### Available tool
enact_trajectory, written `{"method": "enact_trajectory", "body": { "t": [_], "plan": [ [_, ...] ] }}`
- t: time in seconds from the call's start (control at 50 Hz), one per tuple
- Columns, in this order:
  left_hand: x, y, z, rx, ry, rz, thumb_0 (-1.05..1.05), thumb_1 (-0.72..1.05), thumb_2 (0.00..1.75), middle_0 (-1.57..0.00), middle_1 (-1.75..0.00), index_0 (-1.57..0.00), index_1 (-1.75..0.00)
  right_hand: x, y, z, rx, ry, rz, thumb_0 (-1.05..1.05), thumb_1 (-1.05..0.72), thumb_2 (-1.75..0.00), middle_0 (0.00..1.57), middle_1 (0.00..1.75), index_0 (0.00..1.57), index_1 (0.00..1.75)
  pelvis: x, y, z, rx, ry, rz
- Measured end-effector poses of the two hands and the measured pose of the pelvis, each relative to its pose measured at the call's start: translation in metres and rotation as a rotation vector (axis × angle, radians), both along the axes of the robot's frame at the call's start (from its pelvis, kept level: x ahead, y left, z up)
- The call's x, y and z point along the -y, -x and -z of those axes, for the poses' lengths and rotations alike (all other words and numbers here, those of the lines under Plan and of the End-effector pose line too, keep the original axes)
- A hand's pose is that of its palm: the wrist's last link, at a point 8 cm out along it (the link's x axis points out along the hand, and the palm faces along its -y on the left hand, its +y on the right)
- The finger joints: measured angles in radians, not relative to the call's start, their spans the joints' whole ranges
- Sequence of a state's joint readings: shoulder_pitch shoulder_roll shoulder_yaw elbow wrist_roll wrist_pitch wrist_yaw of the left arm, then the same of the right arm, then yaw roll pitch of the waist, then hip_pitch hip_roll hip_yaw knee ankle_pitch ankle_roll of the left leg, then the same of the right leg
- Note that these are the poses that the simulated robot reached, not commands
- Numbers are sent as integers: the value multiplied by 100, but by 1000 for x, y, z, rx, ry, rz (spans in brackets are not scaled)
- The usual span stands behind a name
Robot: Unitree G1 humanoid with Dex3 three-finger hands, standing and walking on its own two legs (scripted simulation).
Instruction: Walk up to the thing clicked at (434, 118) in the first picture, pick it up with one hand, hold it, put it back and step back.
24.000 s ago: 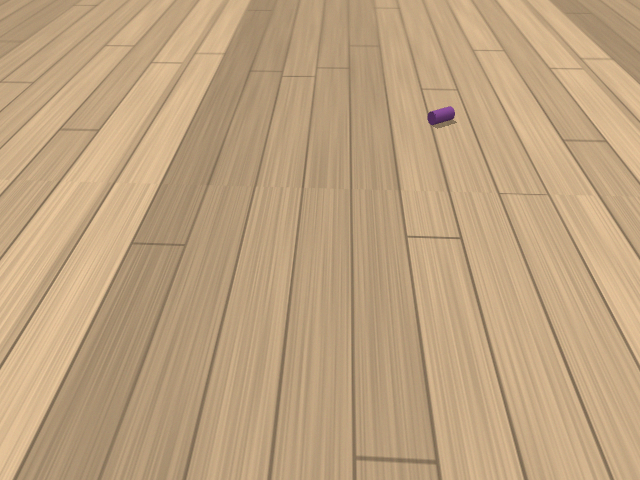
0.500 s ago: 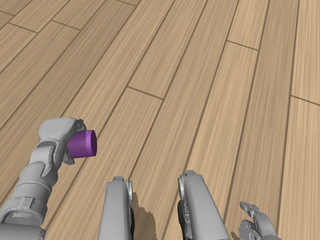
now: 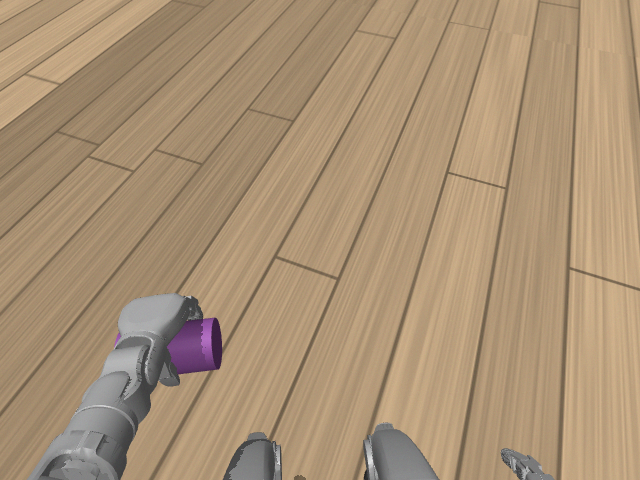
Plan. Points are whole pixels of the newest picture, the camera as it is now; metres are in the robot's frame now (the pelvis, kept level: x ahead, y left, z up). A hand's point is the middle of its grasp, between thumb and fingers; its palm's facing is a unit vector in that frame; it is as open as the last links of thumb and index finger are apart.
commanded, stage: lift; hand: left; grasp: from above
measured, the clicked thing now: (171, 348) +0.33 +0.22 -0.12
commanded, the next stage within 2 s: hold in 0.26 s
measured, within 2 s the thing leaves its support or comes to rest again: neither
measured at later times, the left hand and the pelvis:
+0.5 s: hand (148, 322) +0.34 +0.22 -0.02, palm faces -0.47 -0.06 -0.88, open 10.3 cm; pelvis +0.03 +0.01 +0.06, yaw +0 degrees
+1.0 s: hand (142, 309) +0.34 +0.22 +0.02, palm faces -0.46 -0.05 -0.89, open 10.2 cm; pelvis +0.03 +0.00 +0.07, yaw -1 degrees
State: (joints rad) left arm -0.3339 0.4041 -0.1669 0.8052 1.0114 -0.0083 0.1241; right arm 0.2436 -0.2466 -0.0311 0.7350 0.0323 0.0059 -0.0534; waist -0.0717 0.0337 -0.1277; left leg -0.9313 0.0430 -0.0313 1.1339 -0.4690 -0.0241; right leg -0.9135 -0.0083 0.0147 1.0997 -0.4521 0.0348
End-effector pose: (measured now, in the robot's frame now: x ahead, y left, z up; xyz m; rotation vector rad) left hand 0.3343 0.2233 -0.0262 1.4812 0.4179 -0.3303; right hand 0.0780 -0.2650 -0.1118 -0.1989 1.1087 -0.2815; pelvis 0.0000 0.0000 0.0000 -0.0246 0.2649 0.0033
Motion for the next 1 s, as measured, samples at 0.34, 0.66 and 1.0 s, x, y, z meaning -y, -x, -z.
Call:
{"method": "enact_trajectory", "body": {
  "t": [0.34, 0.66, 1.0],
  "plan": [
    [-2, -5, -53, -8, -1, -12, -1, -4, 40, -80, -30, -81, -31, -6, -22, -47, 32, -25, 0, 1, -90, -90, 20, 30, 20, 30, -3, -20, -47, 97, -12, 5],
    [-4, -12, -82, -5, -10, 15, -1, -3, 39, -79, -31, -80, -32, -10, -51, -66, 83, -40, -14, 1, -90, -90, 20, 30, 20, 30, -6, -33, -64, 147, -17, 12],
    [3, -9, -105, -1, -4, 39, -1, -1, 36, -79, -29, -80, -30, -7, -60, -75, 119, -50, -15, 1, -90, -90, 20, 30, 20, 29, -3, -35, -71, 184, -22, 21]
  ]
}}
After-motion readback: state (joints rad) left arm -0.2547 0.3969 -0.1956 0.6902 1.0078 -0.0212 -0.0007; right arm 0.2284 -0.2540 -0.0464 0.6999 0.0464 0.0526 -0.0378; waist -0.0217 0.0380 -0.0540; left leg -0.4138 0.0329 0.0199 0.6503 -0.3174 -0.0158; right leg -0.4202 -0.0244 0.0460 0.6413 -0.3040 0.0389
